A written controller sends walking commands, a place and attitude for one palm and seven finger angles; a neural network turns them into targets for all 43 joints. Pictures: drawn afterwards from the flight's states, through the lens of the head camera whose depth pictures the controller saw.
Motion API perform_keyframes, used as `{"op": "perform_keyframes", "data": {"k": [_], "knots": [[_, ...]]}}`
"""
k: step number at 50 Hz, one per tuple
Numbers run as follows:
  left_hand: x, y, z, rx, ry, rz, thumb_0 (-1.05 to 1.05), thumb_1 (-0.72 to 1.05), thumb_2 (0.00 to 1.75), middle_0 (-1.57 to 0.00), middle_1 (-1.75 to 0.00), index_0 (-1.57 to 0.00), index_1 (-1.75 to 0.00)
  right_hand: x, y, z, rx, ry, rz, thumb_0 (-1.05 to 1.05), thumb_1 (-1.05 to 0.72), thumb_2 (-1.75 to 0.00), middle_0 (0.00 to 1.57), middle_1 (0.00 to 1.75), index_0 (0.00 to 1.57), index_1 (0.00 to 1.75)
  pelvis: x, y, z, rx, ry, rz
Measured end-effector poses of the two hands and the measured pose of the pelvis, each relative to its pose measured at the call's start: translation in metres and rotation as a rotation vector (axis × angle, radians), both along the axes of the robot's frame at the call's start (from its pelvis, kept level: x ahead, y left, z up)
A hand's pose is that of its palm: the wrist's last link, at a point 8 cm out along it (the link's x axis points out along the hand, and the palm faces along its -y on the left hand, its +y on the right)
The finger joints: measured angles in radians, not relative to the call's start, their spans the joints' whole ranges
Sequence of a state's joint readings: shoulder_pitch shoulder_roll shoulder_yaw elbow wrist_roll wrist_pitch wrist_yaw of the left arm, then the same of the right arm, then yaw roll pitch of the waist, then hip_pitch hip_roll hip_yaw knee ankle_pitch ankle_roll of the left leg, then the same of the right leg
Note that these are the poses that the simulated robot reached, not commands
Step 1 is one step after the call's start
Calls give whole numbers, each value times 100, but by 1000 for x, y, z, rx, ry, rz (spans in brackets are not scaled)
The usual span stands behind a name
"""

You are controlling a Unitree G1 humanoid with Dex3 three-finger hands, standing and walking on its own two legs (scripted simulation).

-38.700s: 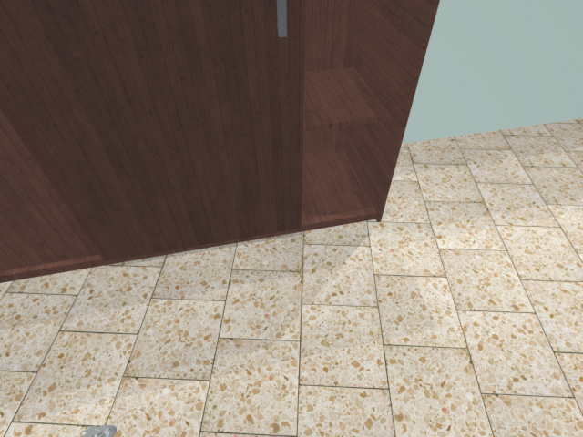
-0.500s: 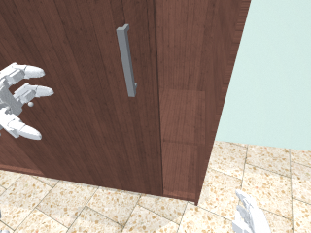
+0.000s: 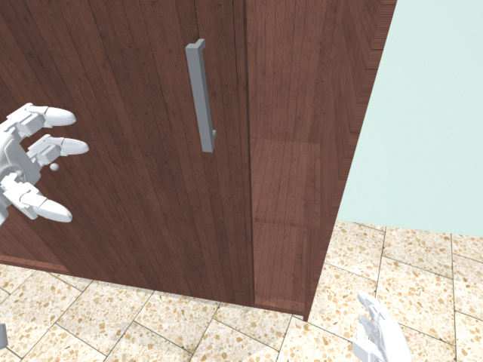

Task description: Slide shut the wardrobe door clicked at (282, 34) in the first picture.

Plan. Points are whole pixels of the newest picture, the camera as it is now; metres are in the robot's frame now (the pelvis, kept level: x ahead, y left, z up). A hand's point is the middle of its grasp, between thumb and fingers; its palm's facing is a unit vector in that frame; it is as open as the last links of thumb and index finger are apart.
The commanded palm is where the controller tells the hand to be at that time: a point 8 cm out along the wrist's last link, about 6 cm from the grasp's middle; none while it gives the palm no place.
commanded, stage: move the hooked fingers beside the handle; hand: left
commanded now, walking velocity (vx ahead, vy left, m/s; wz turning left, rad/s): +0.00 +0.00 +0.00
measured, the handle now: (205, 99) +0.51 +0.13 +0.22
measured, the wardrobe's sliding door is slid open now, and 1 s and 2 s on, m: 0.20 0.20 0.20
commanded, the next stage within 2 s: none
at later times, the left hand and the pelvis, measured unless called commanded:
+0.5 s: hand (101, 146) +0.33 +0.24 +0.23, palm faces +0.02 -1.00 -0.09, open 13.9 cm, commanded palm +0.31 +0.29 +0.24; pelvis +0.00 +0.00 +0.00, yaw -1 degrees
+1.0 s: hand (127, 130) +0.38 +0.23 +0.23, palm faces +0.00 -1.00 -0.06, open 14.0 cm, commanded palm +0.36 +0.27 +0.23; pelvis +0.00 +0.00 +0.00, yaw -1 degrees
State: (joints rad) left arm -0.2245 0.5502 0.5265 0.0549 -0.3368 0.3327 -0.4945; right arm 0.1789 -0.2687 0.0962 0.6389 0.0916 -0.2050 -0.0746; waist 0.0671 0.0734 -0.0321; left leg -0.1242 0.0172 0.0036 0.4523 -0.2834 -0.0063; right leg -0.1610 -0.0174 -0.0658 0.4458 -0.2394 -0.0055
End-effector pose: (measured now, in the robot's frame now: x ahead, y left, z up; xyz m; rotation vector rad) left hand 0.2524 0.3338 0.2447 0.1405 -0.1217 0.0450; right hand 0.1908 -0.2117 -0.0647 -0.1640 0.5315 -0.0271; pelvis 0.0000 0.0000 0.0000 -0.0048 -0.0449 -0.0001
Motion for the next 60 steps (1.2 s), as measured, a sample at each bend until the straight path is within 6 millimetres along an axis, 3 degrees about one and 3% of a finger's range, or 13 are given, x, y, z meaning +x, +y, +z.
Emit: {"op": "perform_keyframes", "data": {"k": [7, 21, 45, 60], "knots": [[12, -2, -6, -23, 10, 0, -1, -50, 30, -31, -120, -31, -120, -2, -3, -2, -19, 18, -2, 1, -90, -90, 20, 30, 20, 30, -2, 1, 0, -1, 1, 7], [49, -34, -4, -38, 10, -47, -1, -50, 30, -31, -120, -31, -120, -12, -11, -6, -9, 45, -56, 1, -90, -90, 20, 30, 20, 30, 0, 1, 0, 5, 14, -7], [94, -47, -10, -78, 39, -36, -1, -50, 30, -31, -120, -31, -120, -30, -31, -14, -38, 109, -122, 1, -90, -90, 20, 30, 20, 30, 1, -3, 0, 5, 35, -12], [129, -61, -12, -96, 57, -53, -1, -50, 30, -31, -120, -31, -120, -51, -31, -22, -42, 173, -159, 1, -90, -90, 20, 30, 20, 30, 3, 1, 1, 3, 57, -21]]}}
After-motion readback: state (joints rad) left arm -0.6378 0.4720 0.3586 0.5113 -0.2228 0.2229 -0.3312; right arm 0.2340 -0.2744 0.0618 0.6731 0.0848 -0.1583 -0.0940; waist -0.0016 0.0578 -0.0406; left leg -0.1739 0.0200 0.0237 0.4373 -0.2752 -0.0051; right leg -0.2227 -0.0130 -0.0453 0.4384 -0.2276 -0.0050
